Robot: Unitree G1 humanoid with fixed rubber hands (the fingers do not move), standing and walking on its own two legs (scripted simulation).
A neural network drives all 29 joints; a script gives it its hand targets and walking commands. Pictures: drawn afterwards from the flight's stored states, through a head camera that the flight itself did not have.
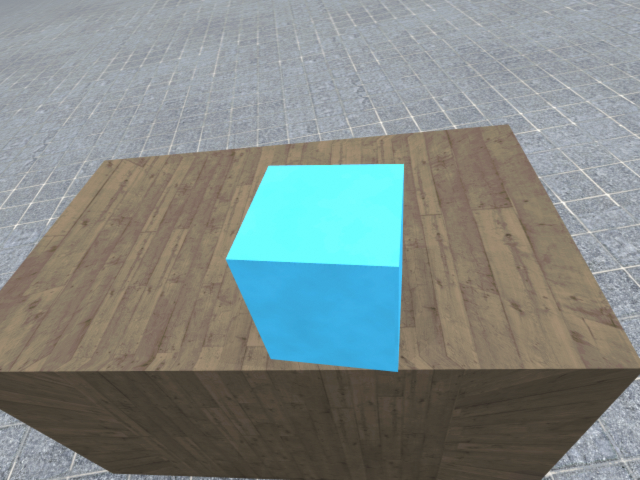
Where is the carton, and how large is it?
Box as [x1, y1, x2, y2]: [226, 164, 403, 371]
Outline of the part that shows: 403,164 268,166 226,257 226,260 271,358 397,371 401,288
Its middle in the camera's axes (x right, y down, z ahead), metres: +0.02 +0.04 +0.61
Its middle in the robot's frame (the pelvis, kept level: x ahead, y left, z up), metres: +0.43 +0.01 +0.01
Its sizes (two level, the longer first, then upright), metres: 0.210 0.200 0.250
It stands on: a pedestal, 0.66 m high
